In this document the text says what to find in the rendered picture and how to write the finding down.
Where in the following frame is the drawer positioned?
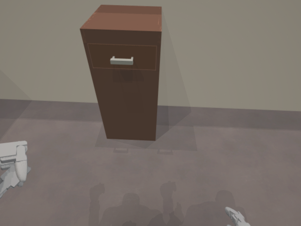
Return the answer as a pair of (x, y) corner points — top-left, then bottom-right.
(88, 43), (156, 70)

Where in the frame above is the cabinet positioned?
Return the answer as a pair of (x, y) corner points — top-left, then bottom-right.
(80, 5), (162, 141)

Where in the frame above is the right robot hand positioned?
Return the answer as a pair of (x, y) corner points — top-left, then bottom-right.
(225, 207), (250, 226)

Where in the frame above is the handle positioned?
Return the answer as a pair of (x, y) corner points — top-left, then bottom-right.
(110, 56), (133, 65)

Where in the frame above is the left robot hand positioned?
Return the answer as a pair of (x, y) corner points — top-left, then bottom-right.
(0, 141), (31, 199)

